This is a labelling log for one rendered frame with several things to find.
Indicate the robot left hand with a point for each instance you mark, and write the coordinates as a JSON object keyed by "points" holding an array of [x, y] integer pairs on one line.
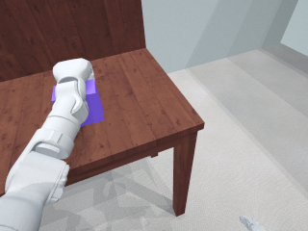
{"points": [[79, 67]]}

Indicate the sponge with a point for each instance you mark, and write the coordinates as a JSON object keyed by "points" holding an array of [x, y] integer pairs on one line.
{"points": [[95, 113]]}

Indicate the robot left upper arm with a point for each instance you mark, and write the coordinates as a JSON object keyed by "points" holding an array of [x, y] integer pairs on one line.
{"points": [[39, 180]]}

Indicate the robot left forearm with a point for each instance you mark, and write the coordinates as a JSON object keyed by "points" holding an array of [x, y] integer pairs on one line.
{"points": [[56, 136]]}

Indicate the robot right hand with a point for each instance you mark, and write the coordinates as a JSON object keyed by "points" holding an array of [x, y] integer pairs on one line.
{"points": [[251, 224]]}

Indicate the table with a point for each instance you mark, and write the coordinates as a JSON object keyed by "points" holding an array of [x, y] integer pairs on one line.
{"points": [[144, 112]]}

